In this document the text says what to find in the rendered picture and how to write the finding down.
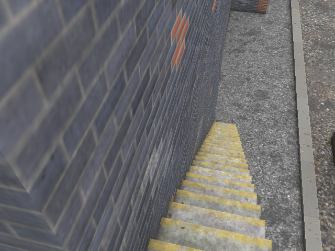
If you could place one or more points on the stairs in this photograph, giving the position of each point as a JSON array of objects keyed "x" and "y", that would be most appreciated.
[{"x": 215, "y": 208}]

